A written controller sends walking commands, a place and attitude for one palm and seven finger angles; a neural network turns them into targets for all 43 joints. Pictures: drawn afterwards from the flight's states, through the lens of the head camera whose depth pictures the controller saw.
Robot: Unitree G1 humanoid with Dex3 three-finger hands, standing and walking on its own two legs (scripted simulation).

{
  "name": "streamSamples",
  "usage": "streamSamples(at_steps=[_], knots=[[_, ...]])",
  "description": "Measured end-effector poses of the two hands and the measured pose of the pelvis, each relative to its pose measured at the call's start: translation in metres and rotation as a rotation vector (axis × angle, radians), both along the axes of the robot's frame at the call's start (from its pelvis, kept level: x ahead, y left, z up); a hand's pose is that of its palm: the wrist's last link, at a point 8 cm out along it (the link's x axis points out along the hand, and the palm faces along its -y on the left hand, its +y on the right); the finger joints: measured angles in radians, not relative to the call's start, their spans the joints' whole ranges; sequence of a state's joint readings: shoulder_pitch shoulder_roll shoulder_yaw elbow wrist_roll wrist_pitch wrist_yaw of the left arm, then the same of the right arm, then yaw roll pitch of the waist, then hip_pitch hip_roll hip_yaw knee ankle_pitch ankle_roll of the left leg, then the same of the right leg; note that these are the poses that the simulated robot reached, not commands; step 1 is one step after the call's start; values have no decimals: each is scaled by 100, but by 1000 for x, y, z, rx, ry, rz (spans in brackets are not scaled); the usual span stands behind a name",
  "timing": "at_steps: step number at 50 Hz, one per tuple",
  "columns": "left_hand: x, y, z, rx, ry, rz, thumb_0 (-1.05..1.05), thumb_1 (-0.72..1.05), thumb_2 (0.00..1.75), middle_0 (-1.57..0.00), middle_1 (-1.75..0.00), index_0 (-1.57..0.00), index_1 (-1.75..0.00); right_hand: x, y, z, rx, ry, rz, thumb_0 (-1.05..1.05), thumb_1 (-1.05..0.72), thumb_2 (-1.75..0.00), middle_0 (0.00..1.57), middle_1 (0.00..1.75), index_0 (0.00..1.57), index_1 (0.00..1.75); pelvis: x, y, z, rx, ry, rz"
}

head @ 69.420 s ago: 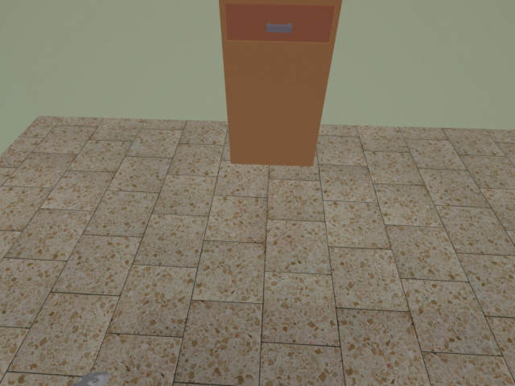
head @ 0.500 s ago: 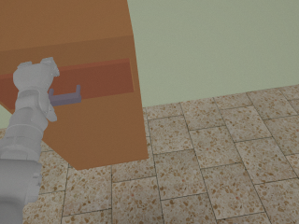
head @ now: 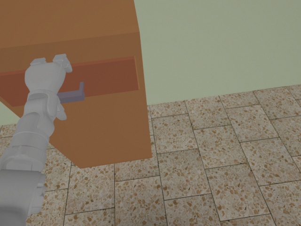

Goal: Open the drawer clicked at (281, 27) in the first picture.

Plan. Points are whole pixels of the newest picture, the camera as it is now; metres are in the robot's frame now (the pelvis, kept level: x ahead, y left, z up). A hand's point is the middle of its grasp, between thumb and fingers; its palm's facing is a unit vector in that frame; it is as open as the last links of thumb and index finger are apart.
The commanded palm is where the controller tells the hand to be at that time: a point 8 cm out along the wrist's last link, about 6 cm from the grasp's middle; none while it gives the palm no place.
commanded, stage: re-aim the fingers above the handle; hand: left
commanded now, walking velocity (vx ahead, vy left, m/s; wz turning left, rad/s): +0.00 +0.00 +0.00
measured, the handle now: (67, 92) +0.50 +0.27 +0.04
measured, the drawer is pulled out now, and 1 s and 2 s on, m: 0.01 0.00 0.00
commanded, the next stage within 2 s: lower the fingers behind the handle in 0.54 s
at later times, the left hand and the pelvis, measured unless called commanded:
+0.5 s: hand (48, 85) +0.45 +0.28 +0.11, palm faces +0.14 +0.01 -0.99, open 13.8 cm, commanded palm +0.42 +0.30 +0.15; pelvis -0.01 -0.01 +0.00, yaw +0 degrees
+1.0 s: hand (63, 92) +0.46 +0.26 +0.07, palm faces +0.08 -0.01 -1.00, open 13.8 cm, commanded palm +0.43 +0.28 +0.13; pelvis -0.01 +0.00 -0.01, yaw +1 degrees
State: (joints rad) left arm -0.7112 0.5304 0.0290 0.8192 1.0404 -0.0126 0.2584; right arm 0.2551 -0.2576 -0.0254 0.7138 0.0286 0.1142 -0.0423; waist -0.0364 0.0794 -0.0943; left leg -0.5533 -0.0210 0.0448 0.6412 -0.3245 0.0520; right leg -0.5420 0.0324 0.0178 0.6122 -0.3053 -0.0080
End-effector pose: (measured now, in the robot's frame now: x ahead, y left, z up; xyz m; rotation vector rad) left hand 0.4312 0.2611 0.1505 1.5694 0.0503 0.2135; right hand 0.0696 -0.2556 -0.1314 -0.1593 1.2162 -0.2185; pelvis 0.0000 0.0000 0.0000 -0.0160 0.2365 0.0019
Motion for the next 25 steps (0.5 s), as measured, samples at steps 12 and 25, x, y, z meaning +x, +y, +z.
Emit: streamSamples(at_steps=[12,25], knots=[[-21,25,-2,-15,310,38,-1,-49,30,-33,-120,-32,-121,6,-15,17,-64,-21,40,1,-90,-90,21,30,20,30,2,-12,6,0,-55,57],[-5,14,14,-2,-38,23,0,-49,30,-32,-120,-32,-120,3,-34,14,-89,-36,2,1,-90,-90,20,30,20,30,-6,-12,-2,3,-3,7]])
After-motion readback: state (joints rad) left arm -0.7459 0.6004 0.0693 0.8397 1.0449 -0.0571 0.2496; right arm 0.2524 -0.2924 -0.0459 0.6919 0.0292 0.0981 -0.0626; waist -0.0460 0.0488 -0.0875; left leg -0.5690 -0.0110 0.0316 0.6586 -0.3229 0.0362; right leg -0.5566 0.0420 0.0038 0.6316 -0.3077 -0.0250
